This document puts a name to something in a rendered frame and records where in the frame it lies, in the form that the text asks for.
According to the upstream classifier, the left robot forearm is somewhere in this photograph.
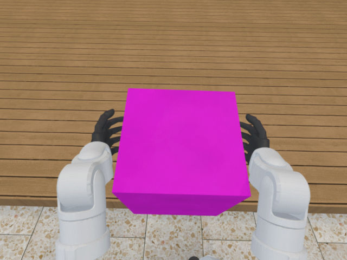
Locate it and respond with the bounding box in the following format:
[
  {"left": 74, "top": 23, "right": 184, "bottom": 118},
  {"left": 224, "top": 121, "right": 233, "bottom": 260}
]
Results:
[{"left": 55, "top": 141, "right": 114, "bottom": 260}]

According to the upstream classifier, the robot right hand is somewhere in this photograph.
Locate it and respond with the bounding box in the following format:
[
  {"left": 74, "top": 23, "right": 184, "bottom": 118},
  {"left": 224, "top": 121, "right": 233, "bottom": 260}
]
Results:
[{"left": 240, "top": 114, "right": 269, "bottom": 165}]

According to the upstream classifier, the right robot forearm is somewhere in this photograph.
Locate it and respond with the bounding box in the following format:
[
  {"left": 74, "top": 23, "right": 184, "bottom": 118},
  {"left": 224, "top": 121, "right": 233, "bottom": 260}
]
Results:
[{"left": 248, "top": 147, "right": 310, "bottom": 260}]

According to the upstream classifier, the carton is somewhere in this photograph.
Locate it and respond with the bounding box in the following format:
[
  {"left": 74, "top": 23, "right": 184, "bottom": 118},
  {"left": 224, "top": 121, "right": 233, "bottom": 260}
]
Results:
[{"left": 112, "top": 88, "right": 251, "bottom": 216}]

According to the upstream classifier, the robot left hand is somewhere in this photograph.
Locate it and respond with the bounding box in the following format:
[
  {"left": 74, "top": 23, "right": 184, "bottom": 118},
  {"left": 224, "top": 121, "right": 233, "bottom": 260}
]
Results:
[{"left": 91, "top": 109, "right": 124, "bottom": 155}]

